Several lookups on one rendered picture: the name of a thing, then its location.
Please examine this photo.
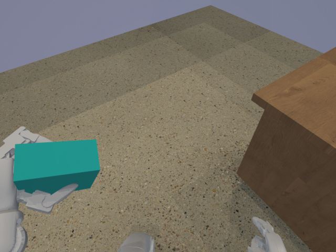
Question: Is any left robot hand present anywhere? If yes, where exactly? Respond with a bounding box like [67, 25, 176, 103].
[0, 127, 78, 214]

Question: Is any sponge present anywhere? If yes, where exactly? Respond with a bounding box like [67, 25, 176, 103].
[13, 140, 100, 195]

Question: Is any left robot forearm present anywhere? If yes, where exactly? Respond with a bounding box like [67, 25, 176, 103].
[0, 209, 28, 252]

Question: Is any table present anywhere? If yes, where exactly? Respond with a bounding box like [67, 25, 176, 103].
[236, 47, 336, 252]

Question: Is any right robot hand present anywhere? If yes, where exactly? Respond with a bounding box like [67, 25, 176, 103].
[248, 217, 287, 252]

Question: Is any left robot thigh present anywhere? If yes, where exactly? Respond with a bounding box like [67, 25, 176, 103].
[117, 233, 155, 252]

